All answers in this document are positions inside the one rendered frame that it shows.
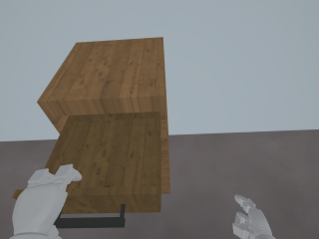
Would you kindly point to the right robot hand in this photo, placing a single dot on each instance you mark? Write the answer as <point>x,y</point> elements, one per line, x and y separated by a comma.
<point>248,227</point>

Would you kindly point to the cabinet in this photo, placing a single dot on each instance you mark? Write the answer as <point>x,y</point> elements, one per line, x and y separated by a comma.
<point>112,77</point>

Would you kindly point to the drawer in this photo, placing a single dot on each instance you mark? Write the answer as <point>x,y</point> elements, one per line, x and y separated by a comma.
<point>119,158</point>

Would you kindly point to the left robot hand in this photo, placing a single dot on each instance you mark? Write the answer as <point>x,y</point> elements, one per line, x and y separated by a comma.
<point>39,205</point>

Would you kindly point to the handle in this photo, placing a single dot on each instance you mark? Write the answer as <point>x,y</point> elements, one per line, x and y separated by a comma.
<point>92,222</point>

